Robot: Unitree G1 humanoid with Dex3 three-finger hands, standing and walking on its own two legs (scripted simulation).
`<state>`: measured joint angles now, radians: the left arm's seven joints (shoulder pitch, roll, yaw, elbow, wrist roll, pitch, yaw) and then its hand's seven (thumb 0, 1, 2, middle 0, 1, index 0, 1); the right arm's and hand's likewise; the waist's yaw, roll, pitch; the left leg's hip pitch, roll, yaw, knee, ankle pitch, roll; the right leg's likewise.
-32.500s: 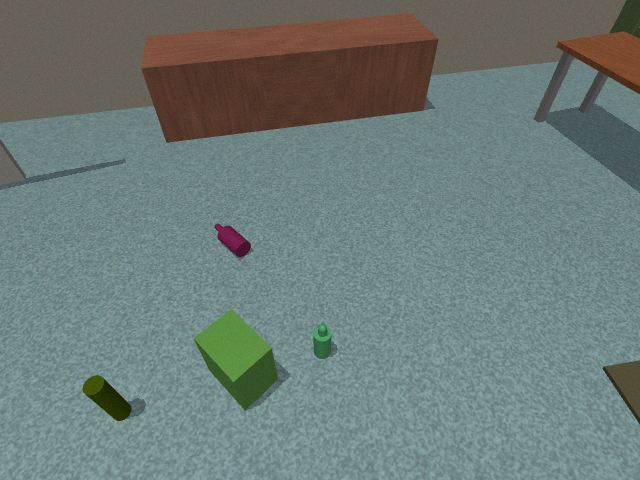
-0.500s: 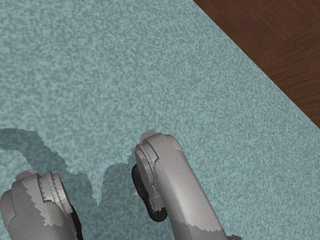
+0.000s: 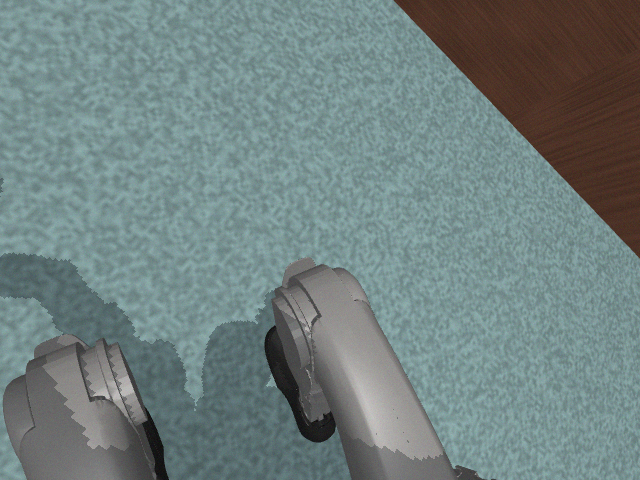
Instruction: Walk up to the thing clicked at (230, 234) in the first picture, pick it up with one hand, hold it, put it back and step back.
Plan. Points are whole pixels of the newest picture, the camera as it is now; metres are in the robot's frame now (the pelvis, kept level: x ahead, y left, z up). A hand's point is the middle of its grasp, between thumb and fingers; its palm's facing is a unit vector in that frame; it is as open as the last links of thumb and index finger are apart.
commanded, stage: rise first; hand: left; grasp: from above
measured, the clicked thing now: out of the picture +0.52 +0.31 -0.30
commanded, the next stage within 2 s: none
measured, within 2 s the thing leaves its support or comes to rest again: neither
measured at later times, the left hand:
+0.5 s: hand out of the picture +0.45 +0.34 -0.19, palm faces -0.03 -0.45 -0.89, open 13.9 cm
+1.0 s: hand out of the picture +0.45 +0.34 -0.20, palm faces -0.04 -0.45 -0.89, open 13.6 cm
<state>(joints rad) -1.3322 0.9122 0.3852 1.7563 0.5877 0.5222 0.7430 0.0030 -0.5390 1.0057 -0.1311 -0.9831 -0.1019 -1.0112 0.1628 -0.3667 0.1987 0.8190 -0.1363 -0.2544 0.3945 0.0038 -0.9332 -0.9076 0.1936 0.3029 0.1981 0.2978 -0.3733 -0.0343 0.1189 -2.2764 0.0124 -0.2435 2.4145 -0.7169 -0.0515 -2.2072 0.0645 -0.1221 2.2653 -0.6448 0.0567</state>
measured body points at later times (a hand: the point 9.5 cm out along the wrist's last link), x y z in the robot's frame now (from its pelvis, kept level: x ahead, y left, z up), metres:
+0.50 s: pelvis +0.00 +0.00 +0.00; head +0.29 +0.09 +0.34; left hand +0.45 +0.36 -0.14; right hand -0.01 -0.26 -0.06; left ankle +0.06 +0.14 -0.31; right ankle +0.11 -0.12 -0.31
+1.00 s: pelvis +0.00 +0.00 +0.00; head +0.29 +0.08 +0.34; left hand +0.45 +0.36 -0.15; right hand -0.01 -0.26 -0.06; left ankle +0.06 +0.14 -0.31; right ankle +0.11 -0.12 -0.31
